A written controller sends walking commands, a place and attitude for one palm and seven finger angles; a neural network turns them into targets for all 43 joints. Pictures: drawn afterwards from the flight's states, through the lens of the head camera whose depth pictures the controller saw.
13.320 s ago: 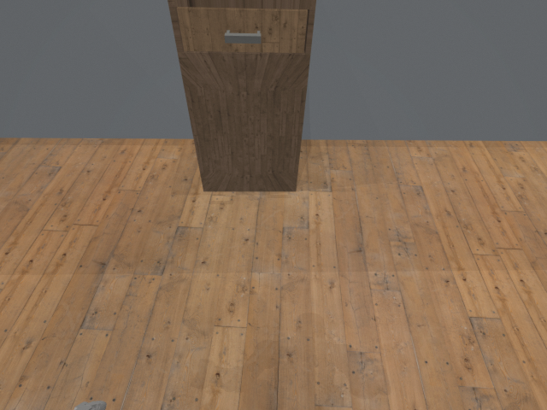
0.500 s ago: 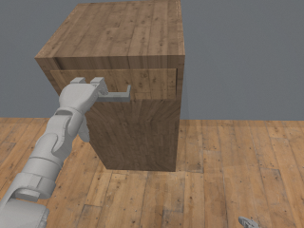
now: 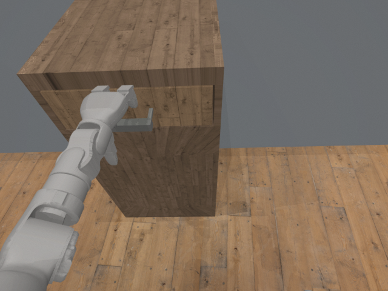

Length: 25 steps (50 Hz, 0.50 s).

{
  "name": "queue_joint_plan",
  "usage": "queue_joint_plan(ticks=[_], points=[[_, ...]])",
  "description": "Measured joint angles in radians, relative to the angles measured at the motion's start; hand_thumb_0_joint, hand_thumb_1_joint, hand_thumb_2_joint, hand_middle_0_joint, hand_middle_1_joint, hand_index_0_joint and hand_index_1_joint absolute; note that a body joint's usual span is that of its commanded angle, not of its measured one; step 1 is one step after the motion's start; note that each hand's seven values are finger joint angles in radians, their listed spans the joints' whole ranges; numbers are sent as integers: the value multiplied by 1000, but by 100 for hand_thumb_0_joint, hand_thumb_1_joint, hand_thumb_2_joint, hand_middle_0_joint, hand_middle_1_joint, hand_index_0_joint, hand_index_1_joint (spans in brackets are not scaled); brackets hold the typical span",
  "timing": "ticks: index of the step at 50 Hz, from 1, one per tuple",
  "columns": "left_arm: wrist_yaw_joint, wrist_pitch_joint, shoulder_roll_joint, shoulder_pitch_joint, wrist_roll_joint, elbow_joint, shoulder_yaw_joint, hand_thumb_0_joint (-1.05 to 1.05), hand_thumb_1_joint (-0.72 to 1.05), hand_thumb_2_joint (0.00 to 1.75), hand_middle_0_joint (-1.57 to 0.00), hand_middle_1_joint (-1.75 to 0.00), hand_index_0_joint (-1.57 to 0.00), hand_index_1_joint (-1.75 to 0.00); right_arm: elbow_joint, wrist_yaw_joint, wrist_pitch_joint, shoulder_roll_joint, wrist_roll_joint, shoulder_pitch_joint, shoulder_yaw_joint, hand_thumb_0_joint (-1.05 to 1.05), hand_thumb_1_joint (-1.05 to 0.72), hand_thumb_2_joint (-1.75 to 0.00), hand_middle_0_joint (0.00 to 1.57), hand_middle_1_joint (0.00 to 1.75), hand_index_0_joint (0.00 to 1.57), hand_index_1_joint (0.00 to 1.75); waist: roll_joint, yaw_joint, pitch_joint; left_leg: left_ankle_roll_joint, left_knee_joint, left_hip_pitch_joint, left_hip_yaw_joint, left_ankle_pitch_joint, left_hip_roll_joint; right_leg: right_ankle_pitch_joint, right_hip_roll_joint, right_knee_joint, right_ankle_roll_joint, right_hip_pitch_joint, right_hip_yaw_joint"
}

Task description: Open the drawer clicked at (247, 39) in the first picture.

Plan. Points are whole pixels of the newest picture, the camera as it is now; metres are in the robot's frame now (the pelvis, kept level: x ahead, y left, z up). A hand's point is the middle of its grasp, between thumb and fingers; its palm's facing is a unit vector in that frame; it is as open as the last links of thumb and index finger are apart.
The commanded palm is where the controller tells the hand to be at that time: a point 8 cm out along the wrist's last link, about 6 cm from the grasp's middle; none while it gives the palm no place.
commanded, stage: move the hooked fingers above the handle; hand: left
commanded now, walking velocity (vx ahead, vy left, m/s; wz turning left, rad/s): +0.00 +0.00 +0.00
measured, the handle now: (130, 118) +0.52 +0.19 +0.03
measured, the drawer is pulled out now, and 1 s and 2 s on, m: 0.00 0.00 0.00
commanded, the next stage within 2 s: lower the fingers behind the handle in 1.90 s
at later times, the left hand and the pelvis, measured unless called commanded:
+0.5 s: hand (119, 118) +0.47 +0.19 +0.09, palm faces -0.04 -0.02 -1.00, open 13.8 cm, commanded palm +0.45 +0.19 +0.15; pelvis +0.00 +0.00 +0.00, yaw -1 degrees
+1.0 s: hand (122, 118) +0.47 +0.19 +0.08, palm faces -0.05 -0.03 -1.00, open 13.8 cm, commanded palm +0.46 +0.20 +0.15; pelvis +0.00 +0.00 +0.00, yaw -1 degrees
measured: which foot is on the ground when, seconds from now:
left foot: down 0.00-1.00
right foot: down 0.00-1.00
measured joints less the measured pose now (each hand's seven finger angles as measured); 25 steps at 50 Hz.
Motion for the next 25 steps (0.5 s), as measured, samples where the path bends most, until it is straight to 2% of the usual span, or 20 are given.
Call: queue_joint_plan(ticks=[11, 16, 25], points=[[29, -6, 6, -87, 19, 134, 14, 0, -49, 30, -32, -120, -32, -120, 16, -1, -2, -8, -6, 49, -13, 0, -90, -90, 20, 30, 20, 30, -3, -37, -11, -3, 27, -50, -1, -8, 8, -4, 6, 21, -4, -47, 0], [51, -12, 20, -109, 31, 169, 47, 0, -49, 30, -32, -120, -32, -120, 20, -1, -4, -13, -11, 67, -20, 0, -90, -90, 20, 30, 20, 30, -5, -54, -18, -4, 36, -70, 5, -10, 13, -2, 12, 27, -5, -70, 7], [46, 5, 27, -97, 31, 175, 45, 0, -49, 30, -31, -120, -32, -120, 20, 1, 0, -18, -6, 91, -26, 0, -90, -90, 20, 30, 20, 30, 0, -54, -21, -2, 33, -67, 11, -8, 16, 4, 15, 20, -4, -68, 13]])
